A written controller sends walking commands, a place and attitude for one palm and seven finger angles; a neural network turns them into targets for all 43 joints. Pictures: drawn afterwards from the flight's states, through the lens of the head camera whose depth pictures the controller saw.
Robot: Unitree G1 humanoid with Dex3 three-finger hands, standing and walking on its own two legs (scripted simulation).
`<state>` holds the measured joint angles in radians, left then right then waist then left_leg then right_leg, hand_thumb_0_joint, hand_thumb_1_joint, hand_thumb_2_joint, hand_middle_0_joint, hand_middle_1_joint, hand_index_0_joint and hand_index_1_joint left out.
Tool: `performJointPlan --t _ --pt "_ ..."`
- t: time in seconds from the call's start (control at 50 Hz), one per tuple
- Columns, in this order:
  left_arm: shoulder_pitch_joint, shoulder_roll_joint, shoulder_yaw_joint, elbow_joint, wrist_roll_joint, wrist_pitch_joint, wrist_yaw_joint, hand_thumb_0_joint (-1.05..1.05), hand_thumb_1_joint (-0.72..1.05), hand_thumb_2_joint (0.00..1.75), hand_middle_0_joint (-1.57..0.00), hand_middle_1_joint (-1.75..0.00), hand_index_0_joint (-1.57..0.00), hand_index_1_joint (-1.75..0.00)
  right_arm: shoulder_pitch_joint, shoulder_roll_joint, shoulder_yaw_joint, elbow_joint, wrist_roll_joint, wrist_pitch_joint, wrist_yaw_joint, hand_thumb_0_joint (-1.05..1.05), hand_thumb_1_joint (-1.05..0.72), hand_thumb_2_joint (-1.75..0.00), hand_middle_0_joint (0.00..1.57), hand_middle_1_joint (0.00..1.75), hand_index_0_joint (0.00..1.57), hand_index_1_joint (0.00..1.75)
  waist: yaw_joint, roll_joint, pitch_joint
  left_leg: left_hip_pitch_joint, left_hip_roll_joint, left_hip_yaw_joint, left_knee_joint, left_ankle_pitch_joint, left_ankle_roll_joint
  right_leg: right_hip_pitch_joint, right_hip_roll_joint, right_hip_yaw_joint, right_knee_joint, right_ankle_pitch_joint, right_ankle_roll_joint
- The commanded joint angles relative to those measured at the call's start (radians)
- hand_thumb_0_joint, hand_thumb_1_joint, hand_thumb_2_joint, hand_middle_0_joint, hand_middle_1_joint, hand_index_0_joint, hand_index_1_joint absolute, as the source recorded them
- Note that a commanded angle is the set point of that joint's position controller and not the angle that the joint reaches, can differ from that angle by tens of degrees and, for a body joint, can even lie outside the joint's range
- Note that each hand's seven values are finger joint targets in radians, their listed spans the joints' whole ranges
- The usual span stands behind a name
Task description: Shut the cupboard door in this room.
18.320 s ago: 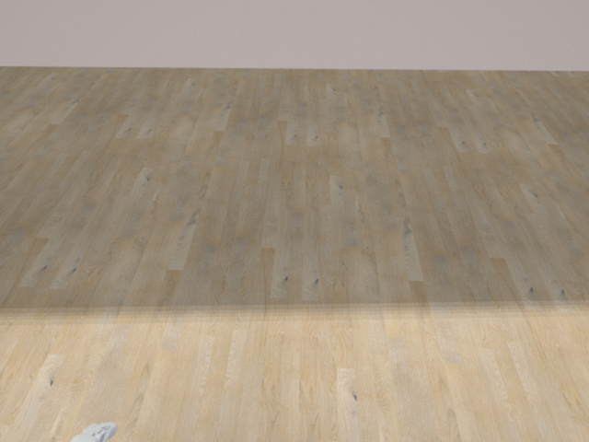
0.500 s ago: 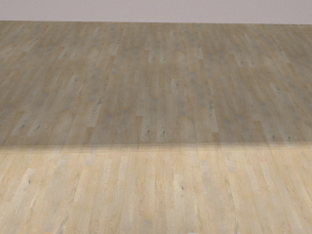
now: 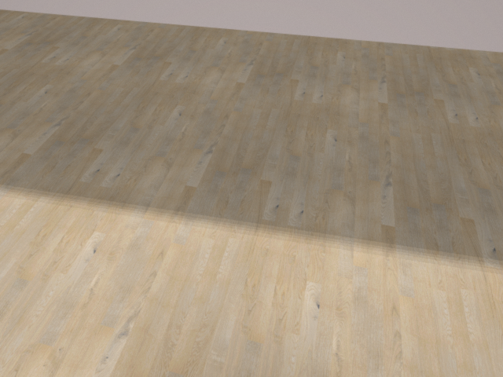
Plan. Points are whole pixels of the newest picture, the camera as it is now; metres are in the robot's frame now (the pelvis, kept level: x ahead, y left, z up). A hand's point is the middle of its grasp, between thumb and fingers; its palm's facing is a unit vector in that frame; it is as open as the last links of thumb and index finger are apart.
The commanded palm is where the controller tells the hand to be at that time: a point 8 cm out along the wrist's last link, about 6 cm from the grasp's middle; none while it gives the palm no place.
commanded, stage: turn or walk to find it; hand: left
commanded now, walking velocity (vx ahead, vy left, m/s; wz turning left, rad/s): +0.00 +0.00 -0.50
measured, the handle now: out of the picture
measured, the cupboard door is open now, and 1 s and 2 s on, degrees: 100 100 100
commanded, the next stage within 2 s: none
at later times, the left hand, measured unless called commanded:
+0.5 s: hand out of the picture +0.04 +0.18 -0.17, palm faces -0.15 -0.95 -0.26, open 7.4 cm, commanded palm none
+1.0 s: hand out of the picture +0.13 +0.19 -0.16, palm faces -0.44 -0.87 -0.21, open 7.4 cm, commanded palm none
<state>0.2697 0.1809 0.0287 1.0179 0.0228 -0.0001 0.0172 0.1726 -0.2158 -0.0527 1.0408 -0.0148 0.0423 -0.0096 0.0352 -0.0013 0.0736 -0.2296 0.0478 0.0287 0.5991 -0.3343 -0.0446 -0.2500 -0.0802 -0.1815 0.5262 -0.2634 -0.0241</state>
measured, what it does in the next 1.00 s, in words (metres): steps on the spot, turning right: left foot, then right foot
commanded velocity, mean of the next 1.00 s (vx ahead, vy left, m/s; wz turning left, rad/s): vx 0.00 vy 0.00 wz -0.50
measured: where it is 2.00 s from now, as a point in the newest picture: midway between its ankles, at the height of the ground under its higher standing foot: outside the picture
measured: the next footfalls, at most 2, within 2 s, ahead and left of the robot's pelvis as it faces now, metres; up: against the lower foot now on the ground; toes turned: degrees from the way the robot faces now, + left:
left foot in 0.02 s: +0.01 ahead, +0.15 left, +0.00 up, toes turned +3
right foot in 0.34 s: +0.00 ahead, -0.11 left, +0.00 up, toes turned -16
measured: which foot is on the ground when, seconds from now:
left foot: up 0.00-0.00, down 0.02-0.34, up 0.36-0.76, down 0.78-1.00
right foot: down 0.00-0.06, up 0.08-0.32, down 0.34-0.78, up 0.80-1.00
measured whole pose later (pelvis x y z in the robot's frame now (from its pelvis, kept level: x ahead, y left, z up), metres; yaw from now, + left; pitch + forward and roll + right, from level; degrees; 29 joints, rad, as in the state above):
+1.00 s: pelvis -0.05 +0.04 +0.01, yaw -29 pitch +0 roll -2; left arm 0.15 0.28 0.09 0.93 0.02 0.08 -0.03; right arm 0.22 -0.17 -0.04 0.95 -0.03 0.01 -0.03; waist 0.00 -0.03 0.08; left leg -0.20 0.08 0.15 0.47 -0.26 0.02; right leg -0.50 -0.02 0.00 1.12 -0.41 0.07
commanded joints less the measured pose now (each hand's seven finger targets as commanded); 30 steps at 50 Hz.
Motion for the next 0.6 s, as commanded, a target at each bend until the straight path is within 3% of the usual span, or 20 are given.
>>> performJointPlan --t 0.0,0.02,0.04,0.06,0.1,0.16,0.22,0.26,0.28,0.3,0.32,0.34,0.36,0.38,0.4,0.42,0.46,0.58 --pt "0.029 0.101 0.023 -0.018 -0.015 0.001 0.007 0.00 0.90 0.90 -0.20 -0.30 -0.20 -0.30 0.090 -0.125 -0.009 -0.009 0.001 -0.057 -0.019 0.00 -0.90 -0.90 0.20 0.30 0.20 0.30 -0.026 0.094 -0.120 0.226 0.172 -0.096 -0.228 0.363 0.075 -0.077 -0.038 0.159 -0.034 0.144 0.015" --pt "0.019 0.087 0.021 -0.018 -0.014 0.007 0.002 0.00 0.90 0.90 -0.20 -0.30 -0.20 -0.30 0.075 -0.153 -0.011 -0.015 0.000 -0.053 -0.030 0.00 -0.90 -0.90 0.20 0.30 0.20 0.30 -0.032 0.131 -0.091 0.187 0.239 -0.126 -0.229 0.415 0.116 -0.089 -0.008 0.123 -0.002 0.062 0.036" --pt "-0.035 0.087 0.022 -0.014 -0.015 0.024 -0.002 0.00 0.90 0.90 -0.20 -0.30 -0.20 -0.30 0.054 -0.152 -0.016 -0.007 -0.004 -0.052 -0.036 0.00 -0.90 -0.90 0.20 0.30 0.20 0.30 -0.051 0.286 -0.040 0.137 0.276 -0.162 -0.304 0.426 0.152 -0.119 0.015 0.096 0.119 -0.101 0.056" --pt "-0.052 0.108 0.031 -0.018 -0.014 0.040 -0.006 0.00 0.90 0.90 -0.20 -0.30 -0.20 -0.30 0.036 -0.148 -0.014 -0.015 -0.004 -0.047 -0.041 0.00 -0.90 -0.90 0.20 0.30 0.20 0.30 -0.053 0.310 0.003 0.058 0.303 -0.160 -0.336 0.414 0.184 -0.128 0.015 0.133 0.263 -0.233 0.057" --pt "-0.023 0.095 0.043 -0.008 -0.009 0.047 -0.013 0.00 0.90 0.90 -0.20 -0.30 -0.20 -0.30 -0.010 -0.138 -0.018 -0.033 -0.009 -0.045 -0.045 0.00 -0.90 -0.90 0.20 0.30 0.20 0.30 -0.027 0.229 0.012 0.083 0.295 -0.102 -0.286 0.475 0.205 -0.197 0.013 0.166 0.401 -0.256 0.050" --pt "-0.021 0.077 0.049 -0.017 -0.003 0.046 -0.021 0.00 0.90 0.90 -0.20 -0.30 -0.20 -0.30 -0.013 -0.147 -0.039 -0.054 -0.011 -0.040 -0.036 0.00 -0.90 -0.90 0.20 0.30 0.20 0.30 -0.031 0.162 -0.020 0.128 0.291 -0.038 -0.246 0.506 0.198 -0.219 0.016 0.133 0.414 -0.239 0.062" --pt "-0.023 0.069 0.050 -0.040 -0.002 0.041 -0.026 0.00 0.90 0.90 -0.20 -0.30 -0.20 -0.30 -0.009 -0.159 -0.052 -0.062 -0.013 -0.034 -0.028 0.00 -0.90 -0.90 0.20 0.30 0.20 0.30 -0.040 0.187 -0.036 0.110 0.289 -0.007 -0.210 0.478 0.184 -0.146 0.025 0.089 0.290 -0.223 0.067" --pt "0.026 0.078 0.054 -0.037 -0.001 0.035 -0.028 0.00 0.90 0.90 -0.20 -0.30 -0.20 -0.30 -0.034 -0.169 -0.060 -0.073 -0.009 -0.030 -0.024 0.00 -0.90 -0.90 0.20 0.30 0.20 0.30 -0.015 0.179 -0.062 0.091 0.278 0.023 -0.135 0.426 0.154 -0.063 0.037 0.067 0.145 -0.103 0.063" --pt "0.066 0.089 0.057 -0.029 0.001 0.030 -0.029 0.00 0.90 0.90 -0.20 -0.30 -0.20 -0.30 -0.043 -0.167 -0.061 -0.083 -0.006 -0.028 -0.024 0.00 -0.90 -0.90 0.20 0.30 0.20 0.30 0.006 0.143 -0.077 0.062 0.254 0.051 -0.062 0.374 0.123 0.007 0.041 0.059 0.025 0.005 0.060" --pt "0.108 0.135 0.065 -0.023 0.006 0.021 -0.026 0.00 0.90 0.90 -0.20 -0.30 -0.20 -0.30 -0.041 -0.147 -0.061 -0.093 -0.001 -0.028 -0.021 0.00 -0.90 -0.90 0.20 0.30 0.20 0.30 0.026 0.026 -0.091 -0.004 0.199 0.101 0.079 0.254 0.069 0.096 -0.001 0.124 -0.102 0.169 0.046" --pt "0.120 0.232 0.082 -0.024 0.014 0.009 -0.014 0.00 0.90 0.90 -0.20 -0.30 -0.20 -0.30 -0.040 -0.072 -0.047 -0.128 0.003 -0.028 -0.017 0.00 -0.90 -0.90 0.20 0.30 0.20 0.30 0.032 -0.279 -0.075 -0.243 0.069 0.159 0.283 -0.109 0.006 0.206 -0.221 0.436 -0.168 0.462 -0.042" --pt "0.150 0.252 0.079 -0.030 -0.002 0.013 -0.009 0.00 0.90 0.90 -0.20 -0.30 -0.20 -0.30 -0.110 -0.062 -0.033 -0.165 0.007 -0.014 -0.019 0.00 -0.90 -0.90 0.20 0.30 0.20 0.30 0.070 -0.253 -0.072 -0.284 0.023 0.044 0.430 -0.306 0.004 0.150 -0.313 0.525 -0.193 0.583 -0.152" --pt "0.127 0.237 0.086 -0.038 -0.001 0.012 0.002 0.00 0.90 0.90 -0.20 -0.30 -0.20 -0.30 -0.124 -0.060 -0.032 -0.172 0.005 -0.005 -0.025 0.00 -0.90 -0.90 0.20 0.30 0.20 0.30 0.057 -0.277 -0.085 -0.304 0.029 -0.024 0.512 -0.277 0.010 0.117 -0.289 0.567 -0.218 0.464 -0.172" --pt "0.066 0.228 0.087 -0.056 0.000 0.016 0.004 0.00 0.90 0.90 -0.20 -0.30 -0.20 -0.30 -0.129 -0.084 -0.034 -0.165 0.003 -0.004 -0.024 0.00 -0.90 -0.90 0.20 0.30 0.20 0.30 0.042 -0.243 -0.047 -0.340 0.035 -0.054 0.569 -0.216 0.011 0.097 -0.264 0.561 -0.222 0.347 -0.182" --pt "0.019 0.207 0.080 -0.075 -0.002 0.017 0.002 0.00 0.90 0.90 -0.20 -0.30 -0.20 -0.30 -0.118 -0.096 -0.036 -0.150 0.000 -0.006 -0.018 0.00 -0.90 -0.90 0.20 0.30 0.20 0.30 0.019 -0.170 -0.042 -0.335 0.042 -0.059 0.581 -0.143 0.006 0.084 -0.220 0.504 -0.209 0.311 -0.166" --pt "-0.015 0.205 0.077 -0.092 -0.002 0.015 0.000 0.00 0.90 0.90 -0.20 -0.30 -0.20 -0.30 -0.094 -0.097 -0.036 -0.141 -0.002 -0.006 -0.014 0.00 -0.90 -0.90 0.20 0.30 0.20 0.30 0.001 -0.134 -0.060 -0.317 0.041 -0.052 0.572 -0.101 -0.001 0.075 -0.196 0.465 -0.203 0.289 -0.150" --pt "-0.041 0.209 0.077 -0.108 0.000 0.013 0.000 0.00 0.90 0.90 -0.20 -0.30 -0.20 -0.30 -0.067 -0.097 -0.034 -0.134 -0.003 -0.006 -0.009 0.00 -0.90 -0.90 0.20 0.30 0.20 0.30 -0.009 -0.102 -0.096 -0.276 0.036 -0.041 0.525 -0.066 -0.009 0.075 -0.171 0.437 -0.203 0.238 -0.134" --pt "-0.034 0.247 0.083 -0.118 0.005 0.019 -0.007 0.00 0.90 0.90 -0.20 -0.30 -0.20 -0.30 -0.075 -0.095 -0.021 -0.159 0.000 -0.012 -0.011 0.00 -0.90 -0.90 0.20 0.30 0.20 0.30 0.006 -0.105 -0.092 -0.239 0.009 -0.021 0.328 -0.089 -0.014 0.079 -0.156 0.494 -0.216 0.167 -0.157"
